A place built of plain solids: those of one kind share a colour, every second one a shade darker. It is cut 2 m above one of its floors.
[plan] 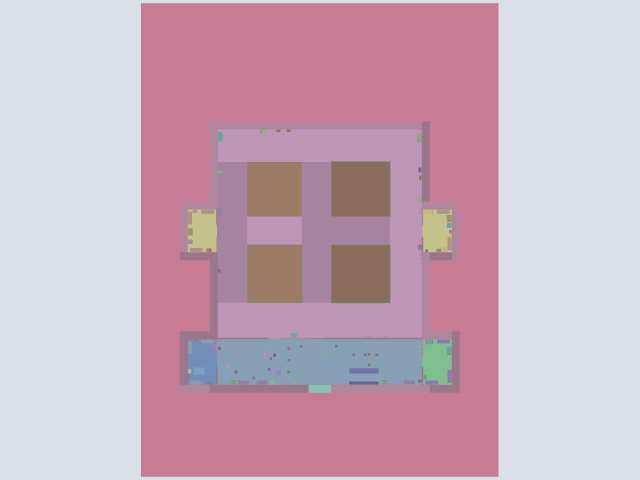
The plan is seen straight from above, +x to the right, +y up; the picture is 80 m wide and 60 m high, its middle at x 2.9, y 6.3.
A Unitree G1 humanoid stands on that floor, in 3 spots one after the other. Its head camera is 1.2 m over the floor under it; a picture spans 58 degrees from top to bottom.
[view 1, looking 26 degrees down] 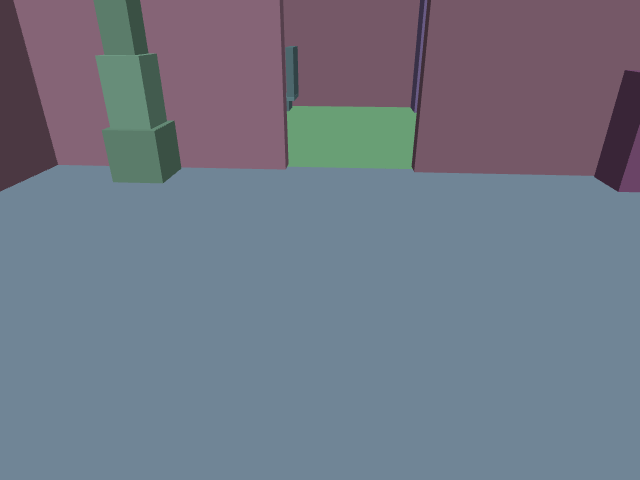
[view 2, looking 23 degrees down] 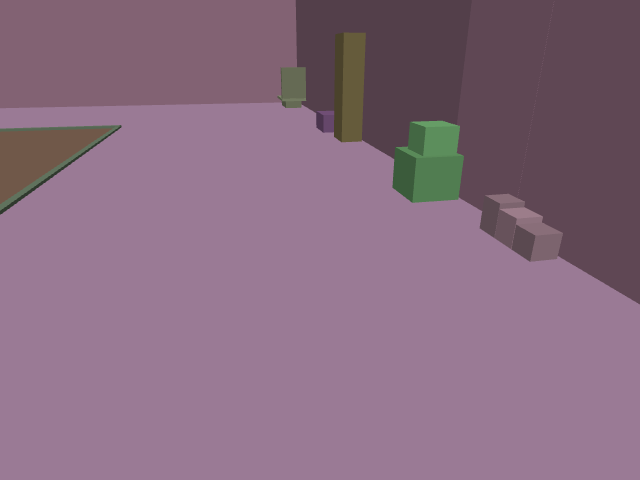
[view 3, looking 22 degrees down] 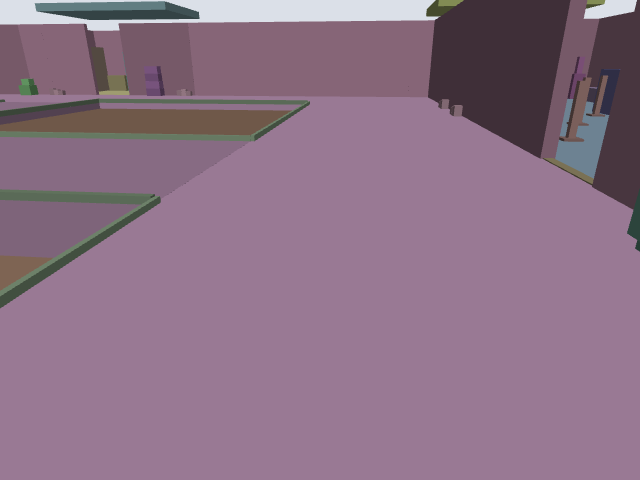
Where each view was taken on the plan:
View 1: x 11.67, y -8.96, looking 4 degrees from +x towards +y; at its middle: floor_foyer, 2.74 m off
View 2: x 13.57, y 7.45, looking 78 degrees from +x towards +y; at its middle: floor_gang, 3.07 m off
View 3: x -3.03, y -3.50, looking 6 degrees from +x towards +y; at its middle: floor_gang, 3.20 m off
